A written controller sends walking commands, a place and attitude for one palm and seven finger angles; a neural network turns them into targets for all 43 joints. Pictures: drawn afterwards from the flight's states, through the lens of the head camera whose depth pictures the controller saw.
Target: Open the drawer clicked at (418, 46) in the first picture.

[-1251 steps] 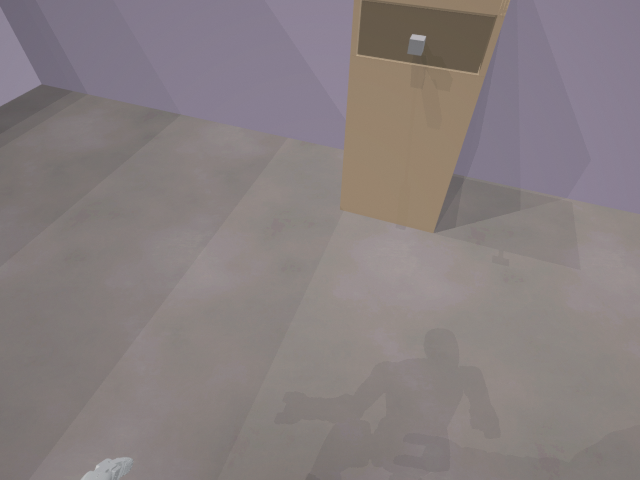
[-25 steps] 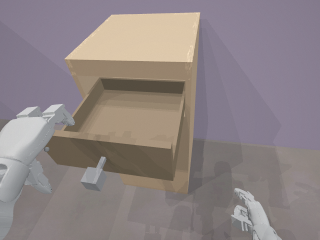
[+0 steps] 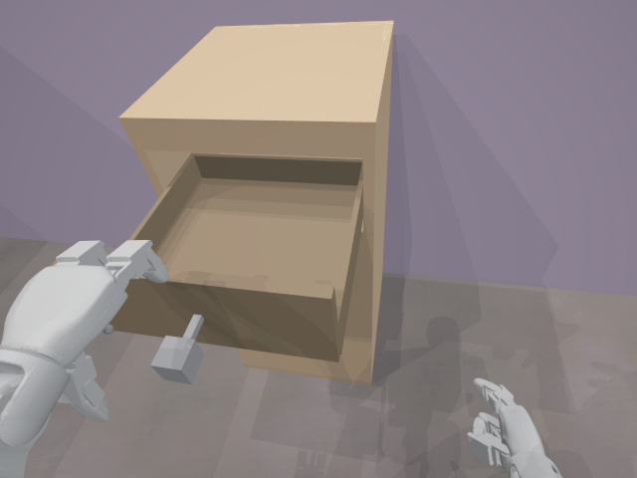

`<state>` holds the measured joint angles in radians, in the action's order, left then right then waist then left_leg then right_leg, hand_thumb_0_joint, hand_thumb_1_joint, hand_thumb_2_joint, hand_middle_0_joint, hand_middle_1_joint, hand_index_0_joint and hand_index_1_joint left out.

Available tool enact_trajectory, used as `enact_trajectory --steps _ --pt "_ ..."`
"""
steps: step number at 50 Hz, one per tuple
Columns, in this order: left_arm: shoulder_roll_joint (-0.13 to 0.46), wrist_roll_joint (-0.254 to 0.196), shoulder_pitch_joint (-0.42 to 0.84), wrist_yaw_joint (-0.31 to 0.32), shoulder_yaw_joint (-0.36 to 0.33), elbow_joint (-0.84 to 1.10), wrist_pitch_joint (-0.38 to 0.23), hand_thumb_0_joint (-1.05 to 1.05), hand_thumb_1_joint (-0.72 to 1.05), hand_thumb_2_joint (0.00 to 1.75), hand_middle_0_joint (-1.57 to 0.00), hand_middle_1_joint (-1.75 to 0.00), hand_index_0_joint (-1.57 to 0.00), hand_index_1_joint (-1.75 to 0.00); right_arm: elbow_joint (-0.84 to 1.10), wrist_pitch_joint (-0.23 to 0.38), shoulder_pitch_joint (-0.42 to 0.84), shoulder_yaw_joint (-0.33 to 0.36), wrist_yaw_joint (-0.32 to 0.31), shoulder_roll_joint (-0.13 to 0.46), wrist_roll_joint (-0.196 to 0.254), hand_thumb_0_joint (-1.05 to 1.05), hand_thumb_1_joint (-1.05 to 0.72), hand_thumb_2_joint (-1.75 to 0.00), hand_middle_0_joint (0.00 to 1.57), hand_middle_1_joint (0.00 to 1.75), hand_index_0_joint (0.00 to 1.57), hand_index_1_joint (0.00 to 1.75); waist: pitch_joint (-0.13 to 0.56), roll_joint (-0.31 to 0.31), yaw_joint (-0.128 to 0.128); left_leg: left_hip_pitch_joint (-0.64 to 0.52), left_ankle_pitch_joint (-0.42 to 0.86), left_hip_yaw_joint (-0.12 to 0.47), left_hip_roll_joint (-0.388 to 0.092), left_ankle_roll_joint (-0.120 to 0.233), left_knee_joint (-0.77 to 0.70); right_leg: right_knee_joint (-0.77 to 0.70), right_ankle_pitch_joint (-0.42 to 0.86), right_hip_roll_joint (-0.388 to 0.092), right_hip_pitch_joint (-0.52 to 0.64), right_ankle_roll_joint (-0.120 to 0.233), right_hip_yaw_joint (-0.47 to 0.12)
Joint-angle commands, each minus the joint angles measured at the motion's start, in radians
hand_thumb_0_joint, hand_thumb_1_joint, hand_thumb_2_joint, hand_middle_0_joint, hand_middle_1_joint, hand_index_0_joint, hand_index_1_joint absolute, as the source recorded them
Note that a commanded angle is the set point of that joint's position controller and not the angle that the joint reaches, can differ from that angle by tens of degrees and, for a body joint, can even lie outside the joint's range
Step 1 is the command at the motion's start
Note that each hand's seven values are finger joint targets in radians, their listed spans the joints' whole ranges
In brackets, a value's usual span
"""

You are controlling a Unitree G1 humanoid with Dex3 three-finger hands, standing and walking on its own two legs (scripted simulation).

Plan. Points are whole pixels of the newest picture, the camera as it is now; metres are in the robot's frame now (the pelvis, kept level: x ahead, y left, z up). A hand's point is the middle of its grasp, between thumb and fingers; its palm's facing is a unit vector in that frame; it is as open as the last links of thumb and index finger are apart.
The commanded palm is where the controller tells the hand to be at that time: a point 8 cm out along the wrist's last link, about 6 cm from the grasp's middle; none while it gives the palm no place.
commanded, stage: draw the hand back to the body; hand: left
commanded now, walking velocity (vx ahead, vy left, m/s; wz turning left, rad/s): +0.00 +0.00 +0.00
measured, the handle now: (185, 344) +0.26 +0.23 +0.03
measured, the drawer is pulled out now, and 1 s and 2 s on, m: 0.27 0.27 0.27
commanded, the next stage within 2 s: step back with the hand held close in 1.12 s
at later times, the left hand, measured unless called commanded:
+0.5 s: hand (131, 272) +0.23 +0.20 +0.22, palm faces +0.39 -0.83 -0.40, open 12.3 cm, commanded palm +0.18 +0.26 +0.22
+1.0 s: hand (124, 290) +0.22 +0.21 +0.21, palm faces +0.43 -0.81 -0.40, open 8.0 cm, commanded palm +0.16 +0.25 +0.22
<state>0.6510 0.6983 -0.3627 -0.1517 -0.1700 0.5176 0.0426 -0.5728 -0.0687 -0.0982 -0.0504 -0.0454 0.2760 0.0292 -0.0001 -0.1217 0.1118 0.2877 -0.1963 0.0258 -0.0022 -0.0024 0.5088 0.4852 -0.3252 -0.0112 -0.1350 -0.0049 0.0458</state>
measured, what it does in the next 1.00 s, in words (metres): stands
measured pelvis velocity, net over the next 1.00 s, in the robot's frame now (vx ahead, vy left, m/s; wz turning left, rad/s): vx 0.03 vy -0.03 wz -0.02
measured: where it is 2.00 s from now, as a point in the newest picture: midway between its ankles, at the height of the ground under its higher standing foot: outside the picture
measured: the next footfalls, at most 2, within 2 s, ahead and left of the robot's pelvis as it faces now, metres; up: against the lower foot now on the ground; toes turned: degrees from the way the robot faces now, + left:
none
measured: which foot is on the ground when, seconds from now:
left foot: down 0.00-1.00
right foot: down 0.00-1.00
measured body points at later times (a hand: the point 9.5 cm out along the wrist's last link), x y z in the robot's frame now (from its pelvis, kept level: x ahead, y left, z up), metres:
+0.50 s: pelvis +0.03 -0.02 +0.01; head +0.01 -0.03 +0.45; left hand +0.20 +0.25 +0.24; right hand +0.21 -0.24 -0.08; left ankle +0.05 +0.12 -0.74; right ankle -0.04 -0.12 -0.74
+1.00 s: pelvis +0.03 -0.03 +0.01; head +0.01 -0.06 +0.46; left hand +0.19 +0.25 +0.23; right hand +0.23 -0.24 -0.08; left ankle +0.05 +0.12 -0.74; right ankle -0.04 -0.12 -0.74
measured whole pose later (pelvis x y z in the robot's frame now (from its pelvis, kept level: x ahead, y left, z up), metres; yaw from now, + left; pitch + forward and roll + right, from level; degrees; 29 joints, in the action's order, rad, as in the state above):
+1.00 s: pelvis +0.03 -0.03 +0.01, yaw -1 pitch -4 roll +0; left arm 0.34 -0.09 -0.47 0.09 -0.35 0.54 -0.10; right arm -0.63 0.08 -0.15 -0.01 -0.09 0.21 0.01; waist -0.01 -0.08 0.08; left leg 0.13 -0.19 0.01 -0.04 -0.04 0.38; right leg 0.33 -0.29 0.03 0.02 0.03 0.03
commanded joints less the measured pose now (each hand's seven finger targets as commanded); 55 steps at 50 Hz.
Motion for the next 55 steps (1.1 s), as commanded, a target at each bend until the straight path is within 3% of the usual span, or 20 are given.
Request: enact_trajectory --steps 1,3,4,6,7,8,9,10,11,12,15,19,23,28,33,38,39,46,47,55 --pt "0.303 0.003 0.100 0.104 -0.300 0.223 -0.058 0.00 -0.50 0.30 -0.30 -1.20 -0.30 -1.20 0.181 0.064 0.168 0.034 -0.013 0.078 -0.014 0.00 -0.90 -0.90 0.20 0.30 0.20 0.30 0.155 0.035 0.024 -0.192 0.171 -0.033 0.017 0.012 -0.016 -0.101 0.208 0.017 -0.100 0.004 0.028" --pt "0.282 -0.020 0.079 0.126 -0.315 0.202 -0.062 0.00 -0.50 0.30 -0.30 -1.20 -0.30 -1.20 0.176 0.056 0.161 0.041 -0.003 0.075 -0.009 0.00 -0.90 -0.90 0.20 0.30 0.20 0.30 0.122 0.029 0.022 -0.183 0.175 -0.032 0.018 0.007 -0.011 -0.104 0.208 0.023 -0.116 0.004 0.035" --pt "0.277 -0.037 0.075 0.130 -0.330 0.193 -0.053 0.00 -0.50 0.30 -0.30 -1.20 -0.30 -1.20 0.170 0.062 0.188 0.045 0.005 0.077 0.003 0.00 -0.90 -0.90 0.20 0.30 0.20 0.30 0.114 -0.018 0.018 -0.178 0.168 -0.032 0.013 0.003 -0.008 -0.106 0.212 0.031 -0.112 0.009 0.026" --pt "0.250 -0.045 0.068 0.128 -0.303 0.122 -0.033 0.00 -0.50 0.30 -0.30 -1.20 -0.30 -1.20 0.162 0.049 0.154 0.051 0.008 0.079 -0.001 0.00 -0.90 -0.90 0.20 0.30 0.20 0.30 0.092 0.027 0.009 -0.157 0.152 -0.036 0.014 0.004 -0.019 -0.104 0.189 0.030 -0.125 0.000 0.036" --pt "-0.147 -0.679 0.209 0.174 -0.235 0.108 -0.107 0.00 -0.47 0.32 -0.30 -1.18 -0.30 -1.18 0.173 0.117 0.081 0.048 -0.014 0.015 0.003 0.00 -0.90 -0.90 0.20 0.30 0.20 0.30 0.023 0.109 -0.114 -0.259 0.079 -0.035 -0.027 0.023 -0.037 -0.143 0.190 0.044 -0.140 0.022 0.033" --pt "-0.051 -0.688 0.122 0.208 -0.291 0.027 -0.133 0.00 -0.43 0.33 -0.29 -1.15 -0.29 -1.15 0.140 0.149 0.060 0.048 -0.029 0.052 -0.008 0.00 -0.90 -0.90 0.20 0.30 0.20 0.30 0.021 0.179 -0.094 -0.257 0.039 -0.026 -0.046 0.022 -0.052 -0.142 0.161 0.036 -0.136 0.014 0.027" --pt "-0.095 -0.696 0.060 0.213 -0.269 0.006 -0.140 0.00 -0.40 0.34 -0.29 -1.13 -0.29 -1.13 0.137 0.169 0.093 0.042 -0.028 0.046 -0.005 0.00 -0.90 -0.90 0.20 0.30 0.20 0.30 -0.010 0.159 -0.084 -0.252 0.024 -0.023 -0.040 0.018 -0.055 -0.155 0.143 0.046 -0.147 0.016 0.020" --pt "-0.117 -0.750 0.037 0.223 -0.272 0.062 -0.156 0.00 -0.36 0.36 -0.29 -1.11 -0.29 -1.11 0.141 0.173 0.069 0.047 -0.037 0.047 -0.005 0.00 -0.90 -0.90 0.20 0.30 0.20 0.30 0.051 0.219 -0.076 -0.262 0.050 -0.026 -0.038 0.023 -0.075 -0.160 0.167 0.030 -0.099 0.008 0.033" --pt "-0.114 -0.766 0.062 0.234 -0.264 0.129 -0.173 0.00 -0.32 0.37 -0.29 -1.09 -0.29 -1.09 0.144 0.188 0.085 0.047 -0.043 0.049 -0.006 0.00 -0.90 -0.90 0.20 0.30 0.20 0.30 0.077 0.190 -0.068 -0.274 0.070 -0.032 -0.034 0.025 -0.082 -0.160 0.185 0.022 -0.072 0.004 0.025" --pt "-0.109 -0.773 0.080 0.245 -0.261 0.190 -0.190 0.00 -0.29 0.39 -0.29 -1.07 -0.29 -1.07 0.147 0.204 0.092 0.049 -0.049 0.050 -0.013 0.00 -0.90 -0.90 0.20 0.30 0.20 0.30 0.107 0.167 -0.061 -0.285 0.076 -0.038 -0.027 0.028 -0.089 -0.161 0.190 0.016 -0.052 0.001 0.017" --pt "-0.111 -0.774 0.067 0.273 -0.253 0.294 -0.224 0.00 -0.18 0.43 -0.28 -1.00 -0.28 -1.00 0.128 0.250 0.091 0.039 -0.054 0.036 -0.028 0.00 -0.90 -0.90 0.20 0.30 0.20 0.30 0.115 -0.012 -0.042 -0.284 0.127 -0.047 -0.017 0.024 -0.103 -0.164 0.233 0.004 -0.018 0.015 -0.004" --pt "-0.044 -0.769 0.035 0.294 -0.319 0.352 -0.228 0.00 -0.05 0.50 -0.27 -0.91 -0.27 -0.91 0.111 0.275 0.078 0.037 -0.052 0.035 -0.037 0.00 -0.90 -0.90 0.20 0.30 0.20 0.30 0.079 -0.054 -0.027 -0.260 0.218 -0.047 -0.011 0.013 -0.102 -0.179 0.327 0.009 0.010 0.027 -0.005" --pt "-0.105 -0.781 -0.029 0.280 -0.310 0.263 -0.219 0.00 0.09 0.55 -0.26 -0.82 -0.26 -0.82 0.099 0.258 0.061 0.045 -0.042 0.020 -0.030 0.00 -0.90 -0.90 0.20 0.30 0.20 0.30 0.047 -0.016 -0.037 -0.268 0.276 -0.057 -0.020 0.008 -0.103 -0.170 0.390 0.014 0.008 0.022 0.006" --pt "-0.145 -0.797 -0.082 0.254 -0.297 0.190 -0.210 0.00 0.27 0.63 -0.25 -0.70 -0.25 -0.70 0.102 0.225 0.062 0.074 -0.035 0.036 -0.023 0.00 -0.90 -0.90 0.20 0.30 0.20 0.30 0.077 0.132 -0.044 -0.290 0.316 -0.072 -0.025 0.021 -0.102 -0.172 0.477 0.016 0.025 0.004 0.009" --pt "-0.129 -0.791 -0.077 0.249 -0.293 0.237 -0.213 0.00 0.44 0.70 -0.23 -0.59 -0.23 -0.59 0.111 0.211 0.073 0.082 -0.036 0.036 -0.024 0.00 -0.90 -0.90 0.20 0.30 0.20 0.30 0.116 0.119 -0.041 -0.310 0.318 -0.080 -0.016 0.025 -0.100 -0.176 0.503 0.011 0.032 -0.002 0.000" --pt "-0.112 -0.787 -0.058 0.259 -0.301 0.251 -0.211 0.00 0.62 0.78 -0.22 -0.48 -0.22 -0.48 0.111 0.211 0.079 0.075 -0.046 0.027 -0.026 0.00 -0.90 -0.90 0.20 0.30 0.20 0.30 0.084 0.105 -0.041 -0.309 0.295 -0.079 -0.009 0.024 -0.100 -0.196 0.485 0.012 0.008 -0.002 -0.006" --pt "-0.093 -0.785 -0.042 0.261 -0.314 0.268 -0.210 0.00 0.65 0.80 -0.22 -0.46 -0.22 -0.46 0.108 0.214 0.082 0.075 -0.049 0.031 -0.026 0.00 -0.90 -0.90 0.20 0.30 0.20 0.30 0.082 0.071 -0.040 -0.315 0.292 -0.079 -0.007 0.021 -0.099 -0.211 0.475 0.015 0.001 0.001 -0.009" --pt "-0.138 -0.790 -0.027 0.257 -0.281 0.210 -0.201 0.00 0.90 0.90 -0.20 -0.30 -0.20 -0.30 0.102 0.209 0.080 0.071 -0.049 0.026 -0.028 0.00 -0.90 -0.90 0.20 0.30 0.20 0.30 0.037 0.075 -0.045 -0.307 0.249 -0.071 -0.009 0.021 -0.116 -0.222 0.411 0.014 -0.013 -0.001 -0.009" --pt "-0.132 -0.792 -0.035 0.258 -0.289 0.207 -0.202 0.00 0.90 0.90 -0.20 -0.30 -0.20 -0.30 0.104 0.209 0.076 0.073 -0.048 0.028 -0.029 0.00 -0.90 -0.90 0.20 0.30 0.20 0.30 0.057 0.101 -0.043 -0.311 0.251 -0.068 -0.009 0.022 -0.117 -0.218 0.413 0.013 -0.002 -0.002 -0.008" --pt "-0.129 -0.792 -0.018 0.256 -0.285 0.213 -0.203 0.00 0.90 0.90 -0.20 -0.30 -0.20 -0.30 0.103 0.211 0.088 0.071 -0.046 0.027 -0.029 0.00 -0.90 -0.90 0.20 0.30 0.20 0.30 0.035 0.078 -0.042 -0.307 0.216 -0.061 -0.009 0.019 -0.130 -0.240 0.350 0.015 -0.015 0.001 -0.015"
